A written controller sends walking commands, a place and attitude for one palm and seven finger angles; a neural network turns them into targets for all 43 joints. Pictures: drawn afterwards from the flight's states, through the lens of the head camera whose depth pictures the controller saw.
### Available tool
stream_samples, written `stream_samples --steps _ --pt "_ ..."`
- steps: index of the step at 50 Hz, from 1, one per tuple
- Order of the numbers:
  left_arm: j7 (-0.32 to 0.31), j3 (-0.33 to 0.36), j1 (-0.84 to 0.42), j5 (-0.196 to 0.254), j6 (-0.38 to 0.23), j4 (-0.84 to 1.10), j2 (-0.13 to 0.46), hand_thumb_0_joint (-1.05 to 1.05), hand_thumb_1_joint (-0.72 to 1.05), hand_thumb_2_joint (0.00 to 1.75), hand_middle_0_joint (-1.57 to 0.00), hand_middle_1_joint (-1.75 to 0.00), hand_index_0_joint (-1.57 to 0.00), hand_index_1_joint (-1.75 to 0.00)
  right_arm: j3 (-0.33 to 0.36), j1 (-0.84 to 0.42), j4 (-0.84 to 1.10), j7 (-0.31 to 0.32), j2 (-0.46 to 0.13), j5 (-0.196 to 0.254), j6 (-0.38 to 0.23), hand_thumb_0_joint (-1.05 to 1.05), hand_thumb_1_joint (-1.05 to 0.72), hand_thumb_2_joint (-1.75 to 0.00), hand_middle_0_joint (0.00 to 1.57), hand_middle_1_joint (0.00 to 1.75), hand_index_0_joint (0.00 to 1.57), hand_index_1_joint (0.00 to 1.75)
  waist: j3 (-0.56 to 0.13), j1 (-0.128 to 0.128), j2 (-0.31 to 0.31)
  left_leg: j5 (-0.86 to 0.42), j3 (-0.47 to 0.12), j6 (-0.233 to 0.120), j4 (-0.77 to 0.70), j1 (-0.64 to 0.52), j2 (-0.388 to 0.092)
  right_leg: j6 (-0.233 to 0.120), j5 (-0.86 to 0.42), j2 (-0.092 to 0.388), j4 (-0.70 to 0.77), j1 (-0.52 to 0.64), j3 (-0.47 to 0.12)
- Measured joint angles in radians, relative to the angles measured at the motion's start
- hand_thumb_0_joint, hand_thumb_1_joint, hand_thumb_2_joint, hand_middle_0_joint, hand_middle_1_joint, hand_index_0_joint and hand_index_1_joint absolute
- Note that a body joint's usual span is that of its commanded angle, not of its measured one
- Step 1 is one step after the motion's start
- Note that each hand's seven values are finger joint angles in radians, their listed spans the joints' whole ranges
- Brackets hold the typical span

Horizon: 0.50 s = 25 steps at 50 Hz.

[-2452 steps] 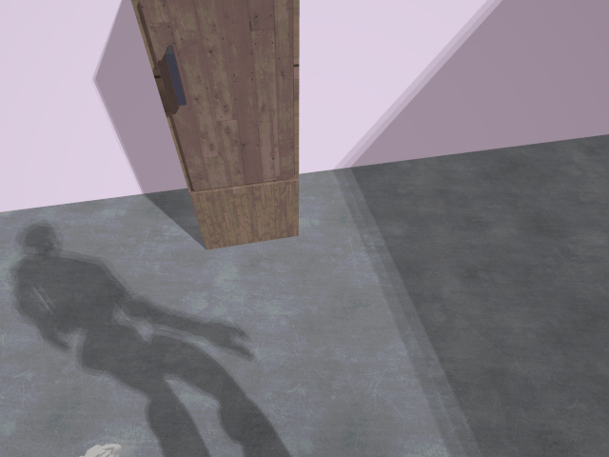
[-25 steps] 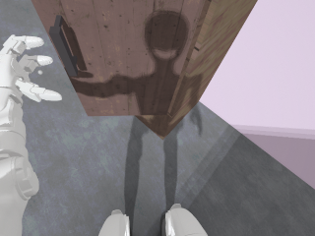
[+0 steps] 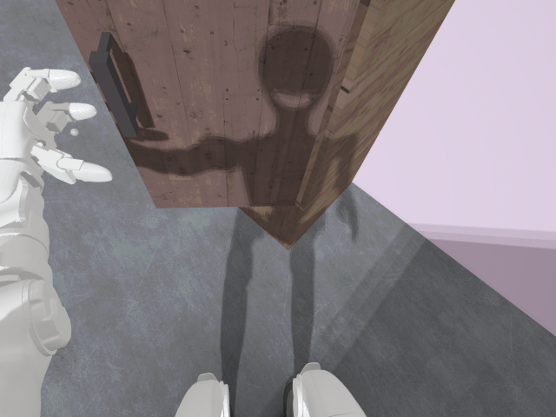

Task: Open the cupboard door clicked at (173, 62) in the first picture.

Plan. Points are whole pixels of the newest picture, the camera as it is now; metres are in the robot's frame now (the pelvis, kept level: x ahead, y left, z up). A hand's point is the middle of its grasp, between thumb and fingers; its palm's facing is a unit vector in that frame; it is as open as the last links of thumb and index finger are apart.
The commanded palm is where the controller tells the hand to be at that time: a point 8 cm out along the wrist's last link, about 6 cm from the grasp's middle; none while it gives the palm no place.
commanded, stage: slide the fingers in behind the handle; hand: left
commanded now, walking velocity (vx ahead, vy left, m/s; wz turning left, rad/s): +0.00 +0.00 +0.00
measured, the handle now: (119, 88) +0.56 +0.20 +0.08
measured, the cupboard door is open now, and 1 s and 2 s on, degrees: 46 46 46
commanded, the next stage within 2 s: close the thumb around the handle in 1.70 s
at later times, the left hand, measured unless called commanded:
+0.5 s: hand (97, 128) +0.50 +0.22 +0.07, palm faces +0.02 -1.00 +0.00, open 14.0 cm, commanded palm +0.47 +0.26 +0.07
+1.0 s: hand (130, 126) +0.50 +0.18 +0.07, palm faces +0.02 -1.00 -0.01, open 14.0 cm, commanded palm +0.48 +0.23 +0.07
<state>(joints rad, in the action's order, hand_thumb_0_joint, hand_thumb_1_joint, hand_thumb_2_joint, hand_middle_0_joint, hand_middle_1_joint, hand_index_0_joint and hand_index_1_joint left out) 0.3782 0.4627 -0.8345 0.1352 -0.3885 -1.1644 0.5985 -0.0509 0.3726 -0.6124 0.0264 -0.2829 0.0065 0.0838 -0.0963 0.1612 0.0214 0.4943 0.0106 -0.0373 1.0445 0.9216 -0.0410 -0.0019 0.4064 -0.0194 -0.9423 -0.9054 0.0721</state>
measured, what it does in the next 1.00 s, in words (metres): stands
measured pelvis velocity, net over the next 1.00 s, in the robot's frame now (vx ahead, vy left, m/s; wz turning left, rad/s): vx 0.00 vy -0.01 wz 0.00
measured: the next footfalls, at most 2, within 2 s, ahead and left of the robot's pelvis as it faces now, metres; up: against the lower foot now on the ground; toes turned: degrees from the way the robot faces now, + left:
none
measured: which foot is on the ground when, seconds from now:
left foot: down 0.00-1.00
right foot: down 0.00-1.00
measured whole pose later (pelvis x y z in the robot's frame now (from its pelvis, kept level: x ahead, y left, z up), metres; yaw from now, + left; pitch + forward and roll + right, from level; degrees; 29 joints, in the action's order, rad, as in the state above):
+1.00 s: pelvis +0.00 -0.01 +0.00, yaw +0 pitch +22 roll -3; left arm 0.22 0.38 -0.86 0.10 -0.41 -1.14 0.46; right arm -0.03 0.38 -0.63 0.00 -0.27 -0.01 0.07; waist -0.11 0.16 0.03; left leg 0.49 0.02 -0.03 1.04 0.93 -0.04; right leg -0.01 0.42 -0.02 -0.97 -0.92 0.06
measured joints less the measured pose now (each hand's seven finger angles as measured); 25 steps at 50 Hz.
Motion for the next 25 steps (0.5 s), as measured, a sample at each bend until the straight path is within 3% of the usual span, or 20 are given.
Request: stream_samples --steps 9,15,25 --pt "0.008 0.004 -0.032 -0.003 0.005 -0.018 0.036 -0.01 -0.5 0.3 -0.3 -1.2 -0.3 -1.2 -0.002 -0.002 0.001 0.006 -0.003 -0.001 -0.011 0.0 -0.9 -0.89 0.2 0.3 0.2 0.3 0.006 0.01 -0.001 0.0 -0.003 0.001 0.013 0.025 -0.002 -0.001 -0.001 -0.002 -0.011 -0.023 0.002" --pt "0.008 -0.02 -0.015 0.013 0.011 0.017 -0.001 -0.01 -0.5 0.3 -0.3 -1.2 -0.3 -1.2 0.004 0.015 -0.008 -0.002 -0.001 -0.002 -0.003 0.0 -0.9 -0.89 0.2 0.3 0.2 0.3 -0.002 -0.002 0.002 -0.001 -0.001 0.0 0.004 0.016 0.0 0.0 -0.002 0.0 -0.002 -0.015 0.0" --pt "-0.064 -0.039 -0.006 -0.012 -0.003 0.033 -0.061 -0.01 -0.5 0.3 -0.3 -1.2 -0.3 -1.2 0.007 0.012 -0.01 -0.012 0.01 -0.008 -0.009 0.0 -0.9 -0.89 0.2 0.3 0.2 0.3 -0.007 0.004 0.005 0.002 0.001 0.0 0.002 0.006 0.002 0.001 0.002 0.001 -0.003 -0.007 -0.003"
